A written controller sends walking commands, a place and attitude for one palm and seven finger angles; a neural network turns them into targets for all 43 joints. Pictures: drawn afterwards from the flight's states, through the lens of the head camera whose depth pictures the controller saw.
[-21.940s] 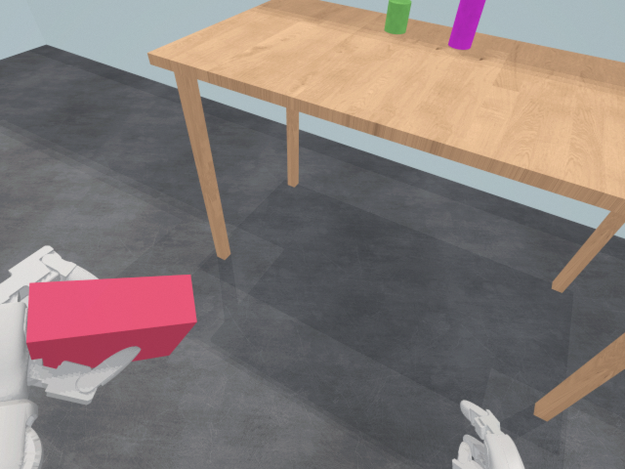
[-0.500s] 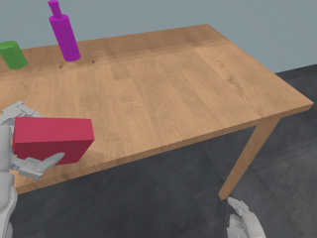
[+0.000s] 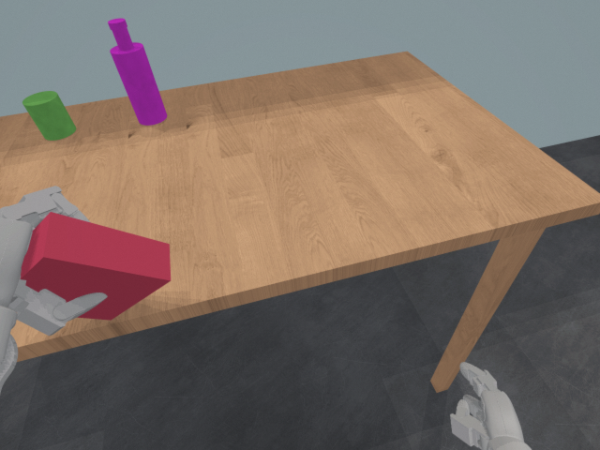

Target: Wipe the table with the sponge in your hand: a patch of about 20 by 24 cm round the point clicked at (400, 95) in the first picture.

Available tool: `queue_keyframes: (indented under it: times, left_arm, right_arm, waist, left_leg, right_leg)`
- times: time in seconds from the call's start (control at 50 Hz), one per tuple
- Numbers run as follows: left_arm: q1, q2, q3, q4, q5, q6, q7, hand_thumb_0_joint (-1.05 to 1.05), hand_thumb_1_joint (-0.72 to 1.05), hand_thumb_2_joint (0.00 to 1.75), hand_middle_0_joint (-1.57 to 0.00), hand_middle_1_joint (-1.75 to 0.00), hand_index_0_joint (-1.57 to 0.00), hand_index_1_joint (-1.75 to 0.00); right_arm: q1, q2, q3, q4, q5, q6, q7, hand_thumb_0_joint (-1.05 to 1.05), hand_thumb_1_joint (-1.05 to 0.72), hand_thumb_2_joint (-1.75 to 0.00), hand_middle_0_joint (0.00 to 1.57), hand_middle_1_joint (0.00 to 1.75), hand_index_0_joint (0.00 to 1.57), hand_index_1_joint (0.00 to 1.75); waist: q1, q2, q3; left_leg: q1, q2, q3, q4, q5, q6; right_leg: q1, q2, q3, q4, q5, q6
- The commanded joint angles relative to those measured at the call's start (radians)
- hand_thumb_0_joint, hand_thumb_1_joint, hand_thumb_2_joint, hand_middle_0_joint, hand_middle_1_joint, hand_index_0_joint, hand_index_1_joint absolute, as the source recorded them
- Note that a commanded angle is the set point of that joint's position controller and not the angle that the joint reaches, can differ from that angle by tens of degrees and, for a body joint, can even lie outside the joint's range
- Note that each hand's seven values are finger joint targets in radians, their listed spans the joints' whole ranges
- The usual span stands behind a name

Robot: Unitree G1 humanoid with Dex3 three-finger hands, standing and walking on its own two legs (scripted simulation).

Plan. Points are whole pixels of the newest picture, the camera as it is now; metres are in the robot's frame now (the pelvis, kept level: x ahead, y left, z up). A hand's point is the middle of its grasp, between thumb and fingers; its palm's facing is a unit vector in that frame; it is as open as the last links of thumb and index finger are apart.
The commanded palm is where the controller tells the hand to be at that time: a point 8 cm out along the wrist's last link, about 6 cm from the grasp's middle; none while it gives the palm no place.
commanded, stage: turn the palm down, sponge in hand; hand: left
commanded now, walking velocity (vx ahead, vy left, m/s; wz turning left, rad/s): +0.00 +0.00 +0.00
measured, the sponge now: (105, 277) +0.24 +0.26 +0.15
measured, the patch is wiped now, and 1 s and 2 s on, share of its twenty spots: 0.00 0.00 0.00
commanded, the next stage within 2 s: move the sponge above the wiping area in 1.46 s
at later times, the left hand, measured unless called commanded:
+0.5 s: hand (26, 240) +0.24 +0.31 +0.22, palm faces +0.33 -0.31 -0.89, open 9.4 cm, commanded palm +0.19 +0.31 +0.28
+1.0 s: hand (18, 230) +0.23 +0.30 +0.25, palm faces +0.30 -0.11 -0.95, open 9.4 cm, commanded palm +0.17 +0.30 +0.31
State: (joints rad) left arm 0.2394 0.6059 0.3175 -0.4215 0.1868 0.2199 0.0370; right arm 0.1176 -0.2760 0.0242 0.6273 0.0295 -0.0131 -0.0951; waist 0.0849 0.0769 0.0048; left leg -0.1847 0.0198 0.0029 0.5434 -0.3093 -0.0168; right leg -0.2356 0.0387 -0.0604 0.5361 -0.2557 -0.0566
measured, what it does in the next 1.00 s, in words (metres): stands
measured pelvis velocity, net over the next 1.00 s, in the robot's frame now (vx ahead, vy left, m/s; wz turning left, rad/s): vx -0.02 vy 0.02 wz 0.00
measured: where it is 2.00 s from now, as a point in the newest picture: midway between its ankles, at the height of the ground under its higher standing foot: outside the picture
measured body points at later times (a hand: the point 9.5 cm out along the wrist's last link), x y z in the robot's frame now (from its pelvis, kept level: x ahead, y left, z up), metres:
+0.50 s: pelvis +0.00 +0.03 +0.01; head -0.01 -0.01 +0.46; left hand +0.21 +0.32 +0.27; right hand +0.25 -0.16 -0.06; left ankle -0.01 +0.13 -0.73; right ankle +0.02 -0.08 -0.73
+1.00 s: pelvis -0.02 +0.02 +0.01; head -0.03 -0.03 +0.46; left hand +0.21 +0.30 +0.30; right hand +0.25 -0.16 -0.06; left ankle -0.01 +0.13 -0.73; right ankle +0.02 -0.08 -0.73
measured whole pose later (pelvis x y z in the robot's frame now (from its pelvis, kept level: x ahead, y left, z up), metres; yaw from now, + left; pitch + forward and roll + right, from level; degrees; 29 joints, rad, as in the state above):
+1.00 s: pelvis -0.02 +0.02 +0.01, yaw +0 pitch -5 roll +1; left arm -0.04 0.71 0.08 -0.46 0.66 0.53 -0.16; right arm -0.03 -0.28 0.10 0.62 0.06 0.07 -0.07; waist 0.14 0.12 0.03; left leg -0.10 -0.02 0.02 0.38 -0.20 0.01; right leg -0.17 0.00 -0.04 0.41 -0.16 -0.04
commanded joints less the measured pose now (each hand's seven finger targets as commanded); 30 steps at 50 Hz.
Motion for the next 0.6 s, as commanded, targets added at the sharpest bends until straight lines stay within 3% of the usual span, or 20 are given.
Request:
queue_keyframes:
  times: [0.0, 0.02, 0.04, 0.06, 0.18, 0.24, 0.26, 0.28, 0.32, 0.34, 0.36, 0.4, 0.44, 0.46, 0.5, 0.54, 0.56, 0.58]
  left_arm:
    - [-0.125, 0.29, 0.203, -0.185, 0.05, -0.011, 0.045, 0.0, 0.1, 1.3, -1.2, -1.6, -1.2, -1.6]
    - [-0.137, 0.299, 0.201, -0.209, 0.058, -0.004, 0.043, 0.0, 0.1, 1.3, -1.2, -1.6, -1.2, -1.6]
    - [-0.16, 0.32, 0.208, -0.232, 0.074, 0.004, 0.048, 0.0, 0.1, 1.3, -1.2, -1.6, -1.2, -1.6]
    - [-0.193, 0.295, 0.172, -0.264, 0.092, 0.009, 0.05, 0.0, 0.1, 1.3, -1.2, -1.6, -1.2, -1.6]
    - [-0.227, 0.283, 0.109, -0.268, 0.168, 0.073, 0.033, 0.0, 0.1, 1.3, -1.2, -1.6, -1.2, -1.6]
    - [-0.246, 0.318, 0.124, -0.291, 0.205, 0.12, 0.018, 0.0, 0.1, 1.3, -1.2, -1.6, -1.2, -1.6]
    - [-0.292, 0.307, 0.097, -0.303, 0.225, 0.126, 0.016, 0.0, 0.1, 1.3, -1.2, -1.6, -1.2, -1.6]
    - [-0.268, 0.291, 0.078, -0.265, 0.232, 0.143, 0.009, 0.0, 0.1, 1.3, -1.2, -1.6, -1.2, -1.6]
    - [-0.281, 0.317, 0.081, -0.267, 0.255, 0.166, -0.009, 0.0, 0.1, 1.3, -1.2, -1.6, -1.2, -1.6]
    - [-0.302, 0.321, 0.09, -0.269, 0.263, 0.186, -0.019, 0.0, 0.1, 1.3, -1.2, -1.6, -1.2, -1.6]
    - [-0.347, 0.313, 0.063, -0.281, 0.278, 0.191, -0.026, 0.0, 0.1, 1.3, -1.2, -1.6, -1.2, -1.6]
    - [-0.328, 0.313, 0.045, -0.241, 0.301, 0.212, -0.047, 0.0, 0.1, 1.3, -1.2, -1.6, -1.2, -1.6]
    - [-0.377, 0.319, 0.034, -0.271, 0.329, 0.237, -0.07, 0.0, 0.1, 1.3, -1.2, -1.6, -1.2, -1.6]
    - [-0.418, 0.323, 0.02, -0.29, 0.343, 0.233, -0.074, 0.0, 0.1, 1.3, -1.2, -1.6, -1.2, -1.6]
    - [-0.383, 0.325, 0.005, -0.256, 0.362, 0.245, -0.092, 0.0, 0.1, 1.3, -1.2, -1.6, -1.2, -1.6]
    - [-0.421, 0.346, 0.019, -0.274, 0.386, 0.263, -0.107, 0.0, 0.1, 1.3, -1.2, -1.6, -1.2, -1.6]
    - [-0.465, 0.343, 0.0, -0.283, 0.4, 0.258, -0.108, 0.0, 0.1, 1.3, -1.2, -1.6, -1.2, -1.6]
    - [-0.443, 0.334, -0.018, -0.232, 0.406, 0.267, -0.114, 0.0, 0.1, 1.3, -1.2, -1.6, -1.2, -1.6]
  right_arm:
    - [-0.145, -0.093, -0.04, -0.177, 0.003, -0.042, -0.011, 0.0, -0.9, -0.9, 0.2, 0.3, 0.2, 0.3]
    - [-0.148, -0.097, -0.04, -0.184, 0.003, -0.039, -0.014, 0.0, -0.9, -0.9, 0.2, 0.3, 0.2, 0.3]
    - [-0.187, -0.09, -0.032, -0.193, 0.014, -0.046, -0.012, 0.0, -0.9, -0.9, 0.2, 0.3, 0.2, 0.3]
    - [-0.171, -0.088, -0.03, -0.198, 0.007, -0.045, -0.011, 0.0, -0.9, -0.9, 0.2, 0.3, 0.2, 0.3]
    - [-0.18, -0.096, -0.021, -0.196, 0.009, -0.045, -0.024, 0.0, -0.9, -0.9, 0.2, 0.3, 0.2, 0.3]
    - [-0.254, -0.093, -0.005, -0.21, 0.017, -0.044, -0.018, 0.0, -0.9, -0.9, 0.2, 0.3, 0.2, 0.3]
    - [-0.225, -0.092, -0.005, -0.201, 0.011, -0.038, -0.016, 0.0, -0.9, -0.9, 0.2, 0.3, 0.2, 0.3]
    - [-0.226, -0.093, -0.007, -0.193, 0.012, -0.03, -0.017, 0.0, -0.9, -0.9, 0.2, 0.3, 0.2, 0.3]
    - [-0.237, -0.105, -0.009, -0.192, 0.01, -0.019, -0.016, 0.0, -0.9, -0.9, 0.2, 0.3, 0.2, 0.3]
    - [-0.302, -0.091, 0.008, -0.201, 0.023, -0.027, -0.01, 0.0, -0.9, -0.9, 0.2, 0.3, 0.2, 0.3]
    - [-0.269, -0.092, 0.007, -0.196, 0.016, -0.023, -0.009, 0.0, -0.9, -0.9, 0.2, 0.3, 0.2, 0.3]
    - [-0.267, -0.104, 0.0, -0.185, 0.015, -0.007, -0.01, 0.0, -0.9, -0.9, 0.2, 0.3, 0.2, 0.3]
    - [-0.348, -0.088, 0.019, -0.201, 0.029, -0.011, -0.001, 0.0, -0.9, -0.9, 0.2, 0.3, 0.2, 0.3]
    - [-0.308, -0.092, 0.015, -0.197, 0.019, -0.01, 0.0, 0.0, -0.9, -0.9, 0.2, 0.3, 0.2, 0.3]
    - [-0.305, -0.101, 0.009, -0.189, 0.017, 0.005, -0.004, 0.0, -0.9, -0.9, 0.2, 0.3, 0.2, 0.3]
    - [-0.381, -0.086, 0.027, -0.202, 0.029, -0.001, 0.003, 0.0, -0.9, -0.9, 0.2, 0.3, 0.2, 0.3]
    - [-0.338, -0.091, 0.023, -0.193, 0.022, 0.003, 0.005, 0.0, -0.9, -0.9, 0.2, 0.3, 0.2, 0.3]
    - [-0.331, -0.092, 0.019, -0.182, 0.02, 0.011, 0.002, 0.0, -0.9, -0.9, 0.2, 0.3, 0.2, 0.3]
  waist:
    - [0.024, -0.046, -0.154]
    - [0.025, -0.042, -0.175]
    - [0.028, -0.001, -0.168]
    - [0.025, 0.02, -0.187]
    - [0.019, 0.012, -0.159]
    - [0.042, 0.048, -0.163]
    - [0.034, 0.029, -0.184]
    - [0.031, 0.034, -0.153]
    - [0.037, 0.022, -0.16]
    - [0.048, 0.04, -0.15]
    - [0.042, 0.035, -0.173]
    - [0.04, 0.008, -0.155]
    - [0.047, 0.06, -0.166]
    - [0.046, 0.041, -0.194]
    - [0.046, 0.017, -0.183]
    - [0.056, 0.047, -0.184]
    - [0.048, 0.036, -0.201]
    - [0.044, 0.036, -0.171]
  left_leg:
    - [-0.055, -0.01, 0.015, -0.049, 0.24, 0.035]
    - [-0.042, -0.013, 0.018, -0.053, 0.254, 0.04]
    - [-0.02, -0.016, 0.027, -0.058, 0.274, 0.041]
    - [-0.012, -0.016, 0.026, -0.064, 0.294, 0.042]
    - [0.029, -0.013, 0.011, -0.129, 0.314, 0.044]
    - [0.044, -0.014, 0.001, -0.151, 0.33, 0.036]
    - [0.045, -0.012, 0.0, -0.158, 0.342, 0.035]
    - [0.046, -0.009, -0.002, -0.173, 0.339, 0.035]
    - [0.049, -0.008, -0.009, -0.186, 0.342, 0.033]
    - [0.046, -0.01, -0.013, -0.194, 0.334, 0.028]
    - [0.051, -0.007, -0.009, -0.195, 0.348, 0.03]
    - [0.053, -0.006, -0.015, -0.21, 0.353, 0.03]
    - [0.06, -0.012, -0.018, -0.217, 0.347, 0.028]
    - [0.064, -0.008, -0.019, -0.214, 0.368, 0.03]
    - [0.065, -0.011, -0.023, -0.225, 0.365, 0.034]
    - [0.058, -0.016, -0.029, -0.226, 0.354, 0.032]
    - [0.062, -0.015, -0.024, -0.222, 0.368, 0.034]
    - [0.059, -0.015, -0.026, -0.233, 0.356, 0.034]
  right_leg:
    - [0.144, -0.103, 0.136, -0.109, 0.19, 0.064]
    - [0.148, -0.097, 0.124, -0.103, 0.2, 0.062]
    - [0.138, -0.078, 0.122, -0.107, 0.186, 0.048]
    - [0.14, -0.078, 0.097, -0.099, 0.196, 0.046]
    - [0.139, -0.045, 0.049, -0.115, 0.183, 0.038]
    - [0.164, -0.036, 0.06, -0.126, 0.183, 0.025]
    - [0.176, -0.042, 0.048, -0.125, 0.186, 0.027]
    - [0.168, -0.036, 0.042, -0.133, 0.181, 0.028]
    - [0.179, -0.036, 0.041, -0.142, 0.187, 0.028]
    - [0.182, -0.025, 0.054, -0.147, 0.171, 0.019]
    - [0.193, -0.035, 0.046, -0.146, 0.178, 0.022]
    - [0.192, -0.031, 0.04, -0.156, 0.19, 0.024]
    - [0.197, -0.017, 0.056, -0.161, 0.175, 0.013]
    - [0.21, -0.029, 0.045, -0.153, 0.187, 0.015]
    - [0.21, -0.028, 0.043, -0.163, 0.192, 0.018]
    - [0.216, -0.014, 0.067, -0.164, 0.183, 0.006]
    - [0.22, -0.027, 0.054, -0.16, 0.186, 0.011]
    - [0.205, -0.025, 0.049, -0.167, 0.174, 0.013]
